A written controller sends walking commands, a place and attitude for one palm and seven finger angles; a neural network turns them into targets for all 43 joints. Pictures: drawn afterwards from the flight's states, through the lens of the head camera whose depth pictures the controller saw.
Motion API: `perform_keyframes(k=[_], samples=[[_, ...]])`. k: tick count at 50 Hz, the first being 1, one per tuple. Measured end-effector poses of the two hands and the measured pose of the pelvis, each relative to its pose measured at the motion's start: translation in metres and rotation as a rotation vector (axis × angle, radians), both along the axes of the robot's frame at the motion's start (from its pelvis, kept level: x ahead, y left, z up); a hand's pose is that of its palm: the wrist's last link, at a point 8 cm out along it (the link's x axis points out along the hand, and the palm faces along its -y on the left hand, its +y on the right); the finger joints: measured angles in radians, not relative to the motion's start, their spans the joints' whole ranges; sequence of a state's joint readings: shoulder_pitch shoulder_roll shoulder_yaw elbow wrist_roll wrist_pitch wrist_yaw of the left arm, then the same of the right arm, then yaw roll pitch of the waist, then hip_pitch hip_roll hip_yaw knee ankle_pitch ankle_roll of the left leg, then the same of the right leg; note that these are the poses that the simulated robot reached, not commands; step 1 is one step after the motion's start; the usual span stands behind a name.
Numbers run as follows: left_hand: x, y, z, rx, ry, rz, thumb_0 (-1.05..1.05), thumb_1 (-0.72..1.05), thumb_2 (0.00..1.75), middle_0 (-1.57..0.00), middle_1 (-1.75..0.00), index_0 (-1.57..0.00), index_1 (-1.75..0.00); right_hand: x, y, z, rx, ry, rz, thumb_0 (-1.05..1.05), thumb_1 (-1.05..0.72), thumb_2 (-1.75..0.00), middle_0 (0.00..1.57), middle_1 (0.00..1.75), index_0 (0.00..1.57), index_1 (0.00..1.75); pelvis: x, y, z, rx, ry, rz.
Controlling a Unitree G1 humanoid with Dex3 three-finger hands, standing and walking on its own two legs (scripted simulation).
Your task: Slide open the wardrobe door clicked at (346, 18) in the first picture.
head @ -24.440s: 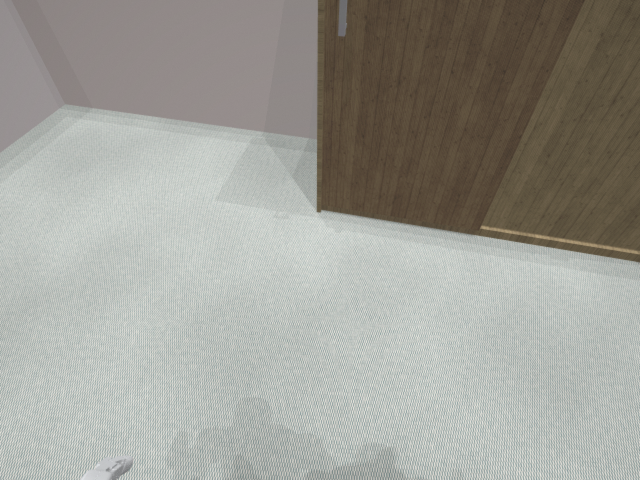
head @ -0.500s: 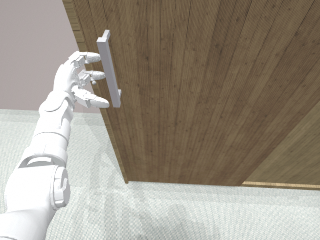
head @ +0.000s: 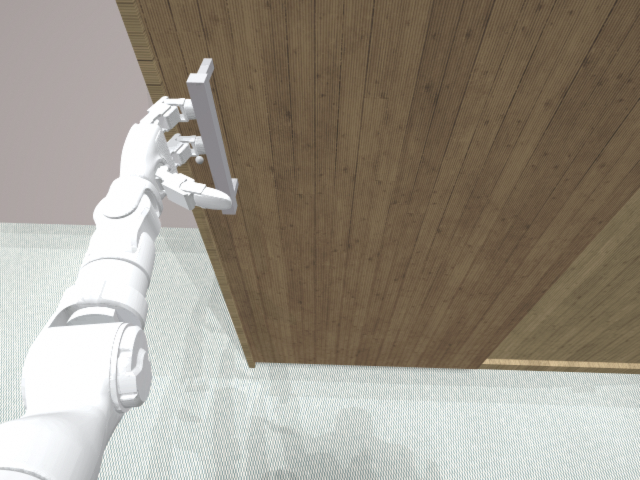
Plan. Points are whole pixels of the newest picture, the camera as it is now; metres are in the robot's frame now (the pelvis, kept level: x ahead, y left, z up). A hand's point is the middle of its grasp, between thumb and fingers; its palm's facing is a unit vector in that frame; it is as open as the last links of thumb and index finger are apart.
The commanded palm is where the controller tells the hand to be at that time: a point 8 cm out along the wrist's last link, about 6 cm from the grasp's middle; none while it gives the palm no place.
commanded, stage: slide the fingers in behind the handle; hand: left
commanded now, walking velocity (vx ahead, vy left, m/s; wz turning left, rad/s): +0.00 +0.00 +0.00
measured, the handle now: (219, 144) +0.51 +0.12 +0.15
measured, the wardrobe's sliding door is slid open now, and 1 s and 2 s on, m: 0.00 0.00 0.00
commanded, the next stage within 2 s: grip the handle and tug to test in 1.58 s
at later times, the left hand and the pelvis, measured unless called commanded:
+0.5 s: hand (200, 165) +0.47 +0.14 +0.15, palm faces -0.06 -1.00 +0.00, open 13.8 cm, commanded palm +0.45 +0.19 +0.15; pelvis +0.00 +0.00 +0.00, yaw +0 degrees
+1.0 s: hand (215, 166) +0.47 +0.12 +0.15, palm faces -0.06 -1.00 -0.02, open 13.9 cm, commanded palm +0.44 +0.16 +0.15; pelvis +0.00 +0.00 +0.00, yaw +1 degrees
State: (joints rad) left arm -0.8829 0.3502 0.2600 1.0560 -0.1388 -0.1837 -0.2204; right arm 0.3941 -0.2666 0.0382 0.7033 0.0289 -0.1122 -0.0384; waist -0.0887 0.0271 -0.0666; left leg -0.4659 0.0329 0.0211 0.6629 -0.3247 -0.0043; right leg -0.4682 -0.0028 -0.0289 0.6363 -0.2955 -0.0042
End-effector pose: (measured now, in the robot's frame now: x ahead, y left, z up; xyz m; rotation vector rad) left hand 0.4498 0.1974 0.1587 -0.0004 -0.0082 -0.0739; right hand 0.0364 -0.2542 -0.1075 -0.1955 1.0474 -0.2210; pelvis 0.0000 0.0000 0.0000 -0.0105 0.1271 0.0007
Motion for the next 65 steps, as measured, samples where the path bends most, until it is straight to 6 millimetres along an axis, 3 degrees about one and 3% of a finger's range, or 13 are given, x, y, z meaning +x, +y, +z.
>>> perform_keyframes(k=[15,28,42,51,57,65], samples=[[-0.008,0.005,-0.009,0.003,0.018,0.015,-0.01,-0.5,0.3,-0.31,-1.21,-0.31,-1.2,0.014,-0.008,0.005,-0.015,-0.035,0.009,0.01,-0.91,-0.9,0.2,0.3,0.2,0.3,-0.001,-0.005,0.001,0.001,-0.004,-0.002],[0.0,-0.001,-0.008,0.011,0.013,0.019,-0.01,-0.5,0.3,-0.33,-1.22,-0.32,-1.23,0.018,-0.006,0.003,-0.015,-0.023,0.024,0.01,-0.91,-0.9,0.2,0.3,0.2,0.3,0.001,-0.003,0.0,0.0,0.01,0.009],[-0.002,-0.016,-0.008,0.0,0.017,0.008,-0.01,-0.5,0.3,-0.3,-1.22,-0.32,-1.22,0.026,0.004,-0.001,0.017,-0.029,0.041,0.01,-0.91,-0.9,0.2,0.3,0.2,0.3,0.005,-0.001,0.001,0.0,-0.002,0.012],[-0.003,-0.02,-0.008,0.025,0.007,0.015,-0.01,-0.5,0.3,-0.31,-1.22,-0.31,-1.22,0.029,0.003,0.001,0.016,-0.047,0.045,0.01,-0.91,-0.9,0.2,0.3,0.2,0.3,0.003,-0.002,0.0,0.001,-0.002,0.013],[-0.002,-0.041,-0.006,0.0,0.003,-0.021,-0.02,-0.5,0.3,-0.3,-1.21,-0.3,-1.21,0.027,0.001,0.0,0.018,-0.043,0.038,0.01,-0.91,-0.9,0.2,0.3,0.2,0.3,0.003,-0.003,0.001,0.003,-0.004,0.008],[-0.003,-0.041,-0.005,0.023,-0.003,0.011,-0.01,-0.5,0.3,-0.32,-1.22,-0.32,-1.21,0.024,-0.001,0.001,0.024,-0.052,0.018,0.01,-0.91,-0.9,0.2,0.3,0.2,0.3,0.002,-0.006,0.002,0.007,-0.011,-0.002]])
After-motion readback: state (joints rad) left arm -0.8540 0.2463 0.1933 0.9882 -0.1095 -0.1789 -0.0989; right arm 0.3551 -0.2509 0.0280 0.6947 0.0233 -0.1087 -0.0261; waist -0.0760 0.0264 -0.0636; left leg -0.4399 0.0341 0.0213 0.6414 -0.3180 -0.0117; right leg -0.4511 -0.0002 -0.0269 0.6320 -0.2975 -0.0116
